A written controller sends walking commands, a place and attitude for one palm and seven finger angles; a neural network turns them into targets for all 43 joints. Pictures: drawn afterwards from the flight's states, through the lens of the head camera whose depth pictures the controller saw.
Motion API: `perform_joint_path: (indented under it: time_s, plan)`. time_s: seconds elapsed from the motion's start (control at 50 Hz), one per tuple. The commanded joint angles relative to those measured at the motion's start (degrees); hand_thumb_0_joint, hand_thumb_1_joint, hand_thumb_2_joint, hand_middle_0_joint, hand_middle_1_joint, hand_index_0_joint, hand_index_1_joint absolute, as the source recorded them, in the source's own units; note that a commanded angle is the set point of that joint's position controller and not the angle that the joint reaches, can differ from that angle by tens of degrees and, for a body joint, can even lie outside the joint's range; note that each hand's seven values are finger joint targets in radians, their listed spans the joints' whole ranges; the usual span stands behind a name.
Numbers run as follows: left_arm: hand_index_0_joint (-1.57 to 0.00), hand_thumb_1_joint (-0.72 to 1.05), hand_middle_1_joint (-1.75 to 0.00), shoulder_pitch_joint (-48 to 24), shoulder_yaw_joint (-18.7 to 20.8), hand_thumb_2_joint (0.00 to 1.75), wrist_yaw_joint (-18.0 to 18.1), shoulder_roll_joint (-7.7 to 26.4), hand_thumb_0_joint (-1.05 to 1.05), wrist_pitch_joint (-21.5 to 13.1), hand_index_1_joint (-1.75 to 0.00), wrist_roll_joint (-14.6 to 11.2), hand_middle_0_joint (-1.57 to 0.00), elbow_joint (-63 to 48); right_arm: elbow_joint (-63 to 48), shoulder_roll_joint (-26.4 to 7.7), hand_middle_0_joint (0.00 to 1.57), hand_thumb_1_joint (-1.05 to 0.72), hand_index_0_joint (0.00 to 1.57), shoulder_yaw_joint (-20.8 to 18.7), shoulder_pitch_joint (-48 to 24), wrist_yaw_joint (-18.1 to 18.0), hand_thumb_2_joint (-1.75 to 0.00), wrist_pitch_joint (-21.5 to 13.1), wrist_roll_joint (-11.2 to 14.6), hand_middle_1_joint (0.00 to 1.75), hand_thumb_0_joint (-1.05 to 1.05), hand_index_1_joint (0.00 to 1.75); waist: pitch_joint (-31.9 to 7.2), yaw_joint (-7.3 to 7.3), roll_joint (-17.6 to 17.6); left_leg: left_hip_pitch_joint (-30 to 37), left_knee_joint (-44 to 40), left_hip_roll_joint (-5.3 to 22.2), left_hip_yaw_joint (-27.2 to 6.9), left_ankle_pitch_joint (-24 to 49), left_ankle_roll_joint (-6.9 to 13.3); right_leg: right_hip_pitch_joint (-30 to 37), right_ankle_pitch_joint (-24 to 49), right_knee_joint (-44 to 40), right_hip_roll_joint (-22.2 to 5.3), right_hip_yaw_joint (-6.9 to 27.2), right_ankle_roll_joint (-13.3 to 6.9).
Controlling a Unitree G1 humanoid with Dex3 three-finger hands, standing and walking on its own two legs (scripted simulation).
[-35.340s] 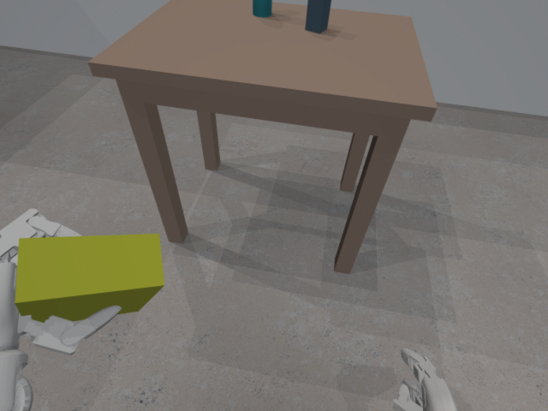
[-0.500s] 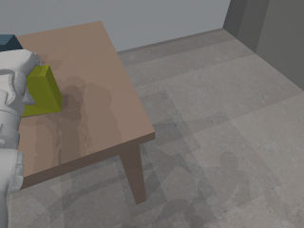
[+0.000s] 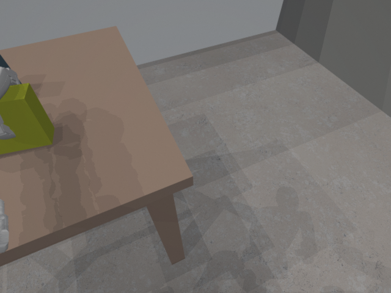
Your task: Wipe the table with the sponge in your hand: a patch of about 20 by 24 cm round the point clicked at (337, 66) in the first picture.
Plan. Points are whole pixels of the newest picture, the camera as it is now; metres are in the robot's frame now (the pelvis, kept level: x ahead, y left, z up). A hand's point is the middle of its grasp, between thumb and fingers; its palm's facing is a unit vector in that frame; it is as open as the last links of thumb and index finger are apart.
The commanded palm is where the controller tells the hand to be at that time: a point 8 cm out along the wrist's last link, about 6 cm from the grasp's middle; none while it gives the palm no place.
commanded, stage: slide back across to the first lane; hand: left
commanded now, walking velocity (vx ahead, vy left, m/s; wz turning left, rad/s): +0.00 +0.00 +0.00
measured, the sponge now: (7, 128) +0.41 +0.39 +0.11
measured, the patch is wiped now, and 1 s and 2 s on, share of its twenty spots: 1.00 1.00 1.00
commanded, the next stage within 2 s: wipe back along the first lane in 0.16 s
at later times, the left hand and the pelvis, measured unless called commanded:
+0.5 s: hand out of the picture +0.38 +0.43 +0.16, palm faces -0.04 +0.05 -1.00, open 9.9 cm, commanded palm +0.35 +0.42 +0.20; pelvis +0.02 +0.02 +0.00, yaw +2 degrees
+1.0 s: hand out of the picture +0.33 +0.41 +0.15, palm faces +0.01 +0.00 -1.00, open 9.9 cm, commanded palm +0.30 +0.39 +0.18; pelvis +0.00 +0.03 +0.00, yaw +2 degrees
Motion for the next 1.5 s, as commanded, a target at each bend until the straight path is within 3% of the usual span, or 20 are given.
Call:
perform_joint_path:
  time_s: [0.0, 0.04, 0.1, 0.18, 0.24, 0.3, 0.38, 0.44, 0.5, 0.56, 0.66, 0.78, 0.84, 0.9, 0.94, 1.0, 1.2, 1.34, 1.44, 1.48]
  plan:
    - [-1.2, 0.1, -1.6, -16.32, 4.94, 1.3, 0.85, 24.78, 0.0, 1.66, -1.6, 1.24, -1.2, -9.03, -6.05, -9.49, 0.2, -0.9, 0.2, -2.91, -0.3, -0.52, -0.9, -1.21, -0.06, 0.3, 0.0, 0.3, -18.34, 3.41, 1.81, 0.51, -2.38, -1.88, 1.86, 21.68, 0.51, 18.73, 18.9, 0.78, 1.17, -1.42, -3.36]
    - [-1.2, 0.1, -1.6, -17.04, 7.21, 1.3, -0.11, 27.17, 0.0, 0.52, -1.6, 0.48, -1.2, -12.02, -6.44, -9.74, 0.2, -0.9, 0.2, -3.23, -0.36, -0.66, -0.9, -0.91, -0.23, 0.3, 0.0, 0.3, -20.87, 3.64, 2.31, 2.09, -1.9, -1.87, 1.57, 25.03, 0.55, 20.3, 21.73, 1.17, 1.09, -1.26, -3.45]
    - [-1.2, 0.1, -1.6, -12.3, 6.99, 1.3, -1.3, 25.41, 0.0, -0.31, -1.6, -0.35, -1.2, -12.42, -6.71, -9.65, 0.2, -0.9, 0.2, -3.48, -0.38, -0.39, -0.9, -0.47, -0.22, 0.3, 0.0, 0.3, -19.32, 3.56, 1.35, 3.01, -0.7, -1.63, 1.74, 28.81, 0.98, 19.13, 24.19, 1.57, 1.2, -1.71, -3.06]
    - [-1.2, 0.1, -1.6, -13.59, 8.04, 1.3, -2.35, 27.68, 0.0, -1.27, -1.6, 0.23, -1.2, -13.02, -6.21, -10.16, 0.2, -0.9, 0.2, -3.55, -0.44, -0.35, -0.9, 0.17, -0.24, 0.3, 0.0, 0.3, -17.46, 2.88, 2.38, 3.37, -0.13, -1.55, 1.28, 31.49, 0.84, 16.97, 23.81, 1.29, 1.47, -2.18, -3.2]
    - [-1.2, 0.1, -1.6, -12.93, 6.5, 1.3, -3.25, 25.12, 0.0, -2.15, -1.6, 0.46, -1.2, -16.72, -6.57, -9.99, 0.2, -0.9, 0.2, -3.97, -0.67, -0.06, -0.9, 0.32, -0.38, 0.3, 0.0, 0.3, -19.07, 2.93, 5.76, 6.62, 0.98, -1.01, 0.75, 39.56, 0.35, 15.43, 25.13, 1.29, 1.49, -2.25, -3.4]
    - [-1.2, 0.1, -1.6, -8.47, 4.57, 1.3, -3.89, 20.82, 0.0, -2.14, -1.6, -1.0, -1.2, -19.48, -6.69, -9.82, 0.2, -0.9, 0.2, -4.38, -0.18, 0.68, -0.9, 0.42, -0.42, 0.3, 0.0, 0.3, -19.23, 2.5, 5.53, 9.33, 2.24, -0.18, -0.2, 43.78, -0.01, 12.76, 23.94, 1.45, 1.84, -2.83, -3.11]
    - [-1.2, 0.1, -1.6, -1.0, 4.23, 1.3, -3.96, 16.71, 0.0, -1.46, -1.6, -3.91, -1.2, -28.35, -8.3, -9.19, 0.2, -0.9, 0.2, -4.75, -1.38, 1.77, -0.9, 0.43, -0.61, 0.3, 0.0, 0.3, -22.19, 3.71, 6.63, 13.41, 3.26, 0.7, -2.06, 51.57, -0.76, 12.34, 22.95, 2.15, 1.85, -3.31, -2.84]
    - [-1.2, 0.1, -1.6, 2.34, 6.2, 1.3, -3.75, 16.89, 0.0, 0.46, -1.6, -6.57, -1.2, -30.82, -8.91, -9.56, 0.2, -0.9, 0.2, -4.44, -3.05, 2.02, -0.9, 0.59, -0.53, 0.3, 0.0, 0.3, -20.07, 4.31, 4.43, 11.07, 1.69, 0.53, -2.2, 46.15, -0.92, 13.99, 21.05, 1.43, 1.5, -3.29, -3.0]
    - [-1.2, 0.1, -1.6, 1.24, 3.13, 1.3, -3.61, 13.44, 0.0, 3.1, -1.6, -7.7, -1.2, -30.69, -8.87, -9.24, 0.2, -0.9, 0.2, -3.68, -4.43, 2.01, -0.9, 0.35, -0.32, 0.3, 0.0, 0.3, -15.37, 3.6, 2.45, 8.76, 0.3, 0.25, -2.37, 40.07, -1.0, 12.89, 18.05, 0.9, 1.48, -3.92, -2.9]
    - [-1.2, 0.1, -1.6, -1.81, 1.79, 1.3, -3.26, 12.9, 0.0, 5.27, -1.6, -6.24, -1.2, -33.24, -8.51, -9.1, 0.2, -0.9, 0.2, -3.22, -5.46, 2.11, -0.9, 0.07, -0.45, 0.3, 0.0, 0.3, -16.47, 3.72, 4.21, 10.21, -0.03, 0.83, -3.81, 43.42, -2.21, 12.25, 16.48, 1.15, 1.54, -4.2, -3.19]
    - [-1.2, 0.1, -1.6, -0.5, -1.29, 1.3, -3.61, 9.93, 0.0, 8.38, -1.6, -4.7, -1.2, -32.38, -8.59, -8.64, 0.2, -0.9, 0.2, -2.4, -6.89, 1.93, -0.9, -0.37, -0.68, 0.3, 0.0, 0.3, -15.12, 3.76, 3.47, 8.85, -1.15, 0.29, -3.16, 36.04, -2.03, 13.2, 13.53, 0.27, 1.33, -3.97, -3.61]
    - [-1.2, 0.1, -1.6, 6.18, -0.71, 1.3, -4.89, 9.11, 0.0, 8.97, -1.6, -5.8, -1.2, -32.52, -9.58, -8.34, 0.2, -0.9, 0.2, -1.61, -7.95, 1.61, -0.9, -0.98, -0.73, 0.3, 0.0, 0.3, -14.12, 4.79, 0.56, 7.45, -2.53, 0.3, -2.9, 31.67, -1.7, 15.1, 12.59, 0.0, 1.1, -4.05, -3.55]
    - [-1.2, 0.1, -1.6, 6.93, -1.26, 1.3, -5.19, 7.6, 0.0, 9.13, -1.6, -6.36, -1.2, -36.47, -10.53, -8.23, 0.2, -0.9, 0.2, -1.6, -9.09, 1.67, -0.9, -1.33, -0.87, 0.3, 0.0, 0.3, -13.67, 5.18, 2.72, 7.97, -3.04, 0.63, -3.28, 32.18, -1.97, 15.04, 11.68, -0.34, 0.9, -3.91, -3.69]
    - [-1.2, 0.1, -1.6, 11.55, -1.03, 1.3, -4.85, 6.66, 0.0, 9.81, -1.6, -6.69, -1.2, -37.8, -10.56, -7.99, 0.2, -0.9, 0.2, -1.52, -9.31, 2.05, -0.9, -1.8, -0.88, 0.3, 0.0, 0.3, -12.04, 5.45, 1.1, 7.52, -3.0, 0.69, -3.08, 31.79, -1.97, 15.02, 11.72, -0.24, 1.05, -4.15, -3.45]
    - [-1.2, 0.1, -1.6, 13.35, 1.31, 1.3, -4.62, 8.59, 0.0, 10.13, -1.6, -7.21, -1.2, -38.48, -10.73, -8.39, 0.2, -0.9, 0.2, -1.41, -10.14, 2.02, -0.9, -1.92, -1.0, 0.3, 0.0, 0.3, -11.06, 6.1, 1.31, 5.89, -3.6, 0.5, -2.68, 29.67, -1.79, 16.47, 11.8, -0.37, 0.76, -3.76, -3.71]
    - [-1.2, 0.1, -1.6, 13.23, -1.99, 1.3, -4.6, 5.07, 0.0, 11.31, -1.6, -7.13, -1.2, -39.97, -10.83, -8.02, 0.2, -0.9, 0.2, -1.29, -10.85, 1.97, -0.9, -2.2, -0.82, 0.3, 0.0, 0.3, -8.8, 5.33, 1.46, 5.19, -4.3, 0.31, -2.49, 24.68, -1.53, 14.78, 8.78, -0.66, 0.96, -4.22, -3.54]
    - [-1.2, 0.1, -1.6, 18.51, -2.01, 1.3, -5.34, 4.47, 0.0, 13.53, -1.6, -8.29, -1.2, -38.4, -10.76, -8.35, 0.2, -0.9, 0.2, -0.96, -11.43, 1.33, -0.9, -3.16, -0.66, 0.3, 0.0, 0.3, -7.18, 5.48, -1.53, 3.24, -4.88, -0.22, -1.49, 17.4, -0.81, 15.54, 7.76, -0.5, 0.86, -4.29, -3.48]
    - [-1.2, 0.1, -1.6, 27.41, 0.83, 1.3, -5.98, 4.7, 0.0, 13.07, -1.6, -10.27, -1.2, -44.98, -12.14, -7.83, 0.2, -0.9, 0.2, -1.07, -12.69, 1.57, -0.9, -4.13, -0.84, 0.3, 0.0, 0.3, -10.36, 6.95, 0.36, 4.99, -2.98, -0.17, -1.36, 25.17, -0.53, 18.69, 13.94, 1.05, 0.48, -3.8, -3.28]
    - [-1.2, 0.1, -1.6, 35.19, 4.52, 1.3, -5.89, 6.33, 0.0, 14.1, -1.6, -12.36, -1.2, -50.03, -12.42, -7.93, 0.2, -0.9, 0.2, -1.17, -13.58, 2.07, -0.9, -4.54, -1.09, 0.3, 0.0, 0.3, -10.26, 7.63, -1.6, 4.57, -1.87, -0.39, -0.93, 27.96, -0.43, 20.5, 18.32, 2.07, 0.29, -3.65, -2.73]
    - [-1.2, 0.1, -1.6, 39.49, 4.26, 1.3, -5.84, 4.76, 0.0, 14.69, -1.6, -13.08, -1.2, -52.21, -12.44, -7.53, 0.2, -0.9, 0.2, -1.18, -13.88, 2.43, -0.9, -4.82, -0.9, 0.3, 0.0, 0.3, -8.51, 7.46, -2.09, 4.52, -1.51, -0.31, -1.0, 30.08, -0.44, 19.9, 19.56, 2.35, 0.44, -4.12, -2.29]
